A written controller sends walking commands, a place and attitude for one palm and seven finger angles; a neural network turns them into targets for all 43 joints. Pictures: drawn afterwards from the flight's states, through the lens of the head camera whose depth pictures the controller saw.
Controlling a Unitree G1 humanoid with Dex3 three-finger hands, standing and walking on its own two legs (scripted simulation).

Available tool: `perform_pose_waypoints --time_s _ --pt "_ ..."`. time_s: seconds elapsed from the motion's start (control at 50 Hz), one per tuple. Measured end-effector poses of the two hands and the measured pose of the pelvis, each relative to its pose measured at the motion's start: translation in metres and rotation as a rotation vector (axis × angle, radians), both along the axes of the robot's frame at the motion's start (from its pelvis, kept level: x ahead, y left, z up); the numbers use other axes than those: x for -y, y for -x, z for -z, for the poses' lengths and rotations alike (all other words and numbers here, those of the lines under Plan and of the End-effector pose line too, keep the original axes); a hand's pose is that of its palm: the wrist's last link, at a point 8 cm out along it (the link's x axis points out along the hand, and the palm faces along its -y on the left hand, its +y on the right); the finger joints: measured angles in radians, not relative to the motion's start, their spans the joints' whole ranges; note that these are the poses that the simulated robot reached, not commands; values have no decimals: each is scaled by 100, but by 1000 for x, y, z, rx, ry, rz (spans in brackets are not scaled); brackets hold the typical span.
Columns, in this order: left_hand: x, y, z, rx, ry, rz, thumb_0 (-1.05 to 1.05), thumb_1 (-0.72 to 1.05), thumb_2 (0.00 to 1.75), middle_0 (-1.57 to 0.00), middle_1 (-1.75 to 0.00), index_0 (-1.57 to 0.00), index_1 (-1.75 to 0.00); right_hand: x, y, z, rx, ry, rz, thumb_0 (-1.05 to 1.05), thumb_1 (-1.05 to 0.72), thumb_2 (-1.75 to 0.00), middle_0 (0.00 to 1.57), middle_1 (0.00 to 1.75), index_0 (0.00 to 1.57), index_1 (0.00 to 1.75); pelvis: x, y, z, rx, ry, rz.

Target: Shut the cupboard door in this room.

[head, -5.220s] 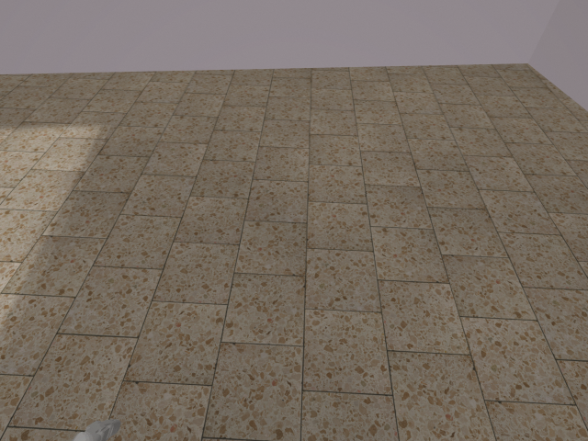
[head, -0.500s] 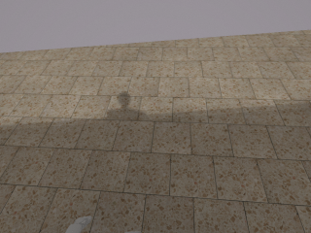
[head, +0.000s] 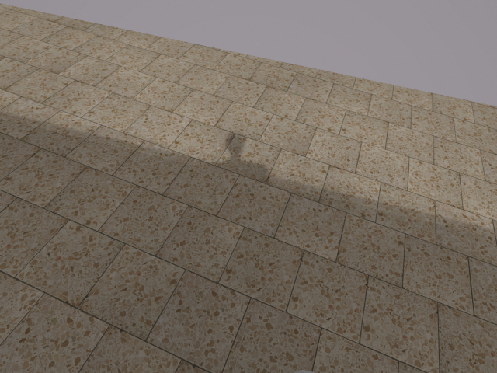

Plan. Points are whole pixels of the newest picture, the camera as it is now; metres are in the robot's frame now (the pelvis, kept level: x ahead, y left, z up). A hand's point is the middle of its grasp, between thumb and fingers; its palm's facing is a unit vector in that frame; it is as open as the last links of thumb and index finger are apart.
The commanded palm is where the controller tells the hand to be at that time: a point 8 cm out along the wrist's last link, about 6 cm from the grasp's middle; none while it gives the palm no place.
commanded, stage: turn or walk to find it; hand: left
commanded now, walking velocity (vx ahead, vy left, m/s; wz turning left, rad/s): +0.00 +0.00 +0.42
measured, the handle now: out of the picture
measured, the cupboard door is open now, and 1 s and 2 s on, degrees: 82 82 82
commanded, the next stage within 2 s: none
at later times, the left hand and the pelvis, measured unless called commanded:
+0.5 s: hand out of the picture +0.03 +0.16 -0.13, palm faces +0.23 -0.93 -0.28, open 7.3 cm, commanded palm none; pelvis -0.04 -0.05 +0.01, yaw +13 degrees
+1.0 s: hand out of the picture -0.17 +0.18 -0.18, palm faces +0.49 -0.84 -0.23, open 7.4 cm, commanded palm none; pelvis -0.10 -0.02 +0.00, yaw +26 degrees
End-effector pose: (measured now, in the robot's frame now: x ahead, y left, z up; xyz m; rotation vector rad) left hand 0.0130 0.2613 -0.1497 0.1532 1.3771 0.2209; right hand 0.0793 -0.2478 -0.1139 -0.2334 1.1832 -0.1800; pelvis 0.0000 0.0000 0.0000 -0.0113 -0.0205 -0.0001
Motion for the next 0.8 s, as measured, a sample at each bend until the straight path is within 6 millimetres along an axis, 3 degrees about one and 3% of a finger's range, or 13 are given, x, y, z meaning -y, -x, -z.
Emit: perform_pose_waypoints --time_s 0.1,0.18,0.28,0.38,0.44,0.62,0.72,0.8 --pt "-9 -4 -14 54 -5 -24 0 91 89 -20 -30 -20 -29 -18 -7 -5 12 -19 -44 0 -91 -90 21 29 20 30 -6 5 -9 -4 9 -39" --pt "-7 -13 -22 114 -19 -34 0 91 89 -20 -30 -20 -29 -22 -1 -1 4 -42 -61 0 -91 -90 21 30 20 30 -4 10 -10 -1 4 -70" --pt "8 -29 -32 190 -39 -32 0 91 89 -20 -30 -20 -29 -10 18 12 -35 -69 -62 0 -91 -90 21 30 20 30 8 19 -8 3 -10 -110" --pt "34 -32 -39 264 -72 -34 0 91 89 -20 -30 -20 -29 16 38 33 -87 -99 -66 0 -91 -90 21 30 20 30 32 28 1 -2 -35 -150" --pt "50 -17 -45 276 -86 -51 0 91 89 -20 -30 -20 -29 31 45 39 -120 -105 -78 0 -91 -90 21 30 20 30 43 35 0 11 -32 -191" --pt "75 50 -47 201 -74 -181 0 90 89 -20 -30 -21 -30 60 54 28 -193 -70 -155 0 -91 -90 20 29 20 30 59 47 -11 9 -49 -290" --pt "77 92 -37 153 -55 -259 0 91 89 -20 -30 -21 -30 54 47 23 -220 -36 -224 0 -91 -90 20 29 19 30 56 56 -10 0 -40 -340" --pt "70 132 -25 106 -35 -326 0 91 89 -20 -30 -21 -30 32 29 19 -186 -14 -300 0 -91 -90 20 29 19 30 47 68 -6 -5 -29 -381"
